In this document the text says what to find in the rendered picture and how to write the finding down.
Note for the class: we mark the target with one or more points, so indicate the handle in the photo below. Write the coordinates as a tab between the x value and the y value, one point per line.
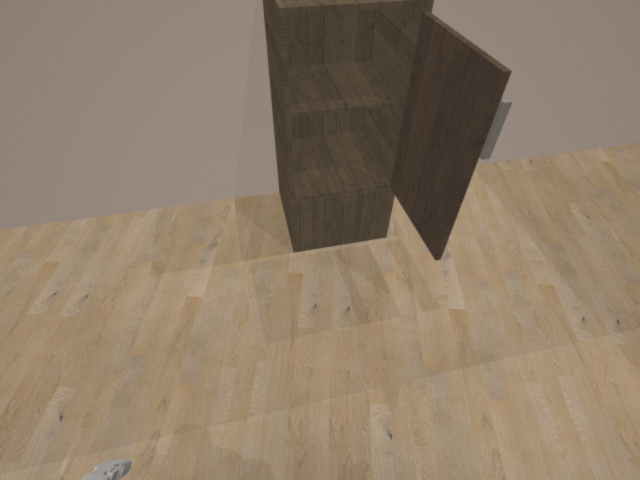
496	128

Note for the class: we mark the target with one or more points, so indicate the robot left hand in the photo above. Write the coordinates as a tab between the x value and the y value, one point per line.
107	470

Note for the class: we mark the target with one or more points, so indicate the cupboard door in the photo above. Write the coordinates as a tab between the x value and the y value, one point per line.
454	92

